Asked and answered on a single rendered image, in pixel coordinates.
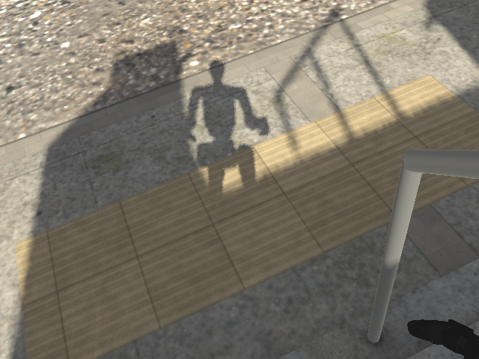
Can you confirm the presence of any right robot hand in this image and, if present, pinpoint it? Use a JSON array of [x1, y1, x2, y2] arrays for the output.
[[407, 319, 479, 359]]

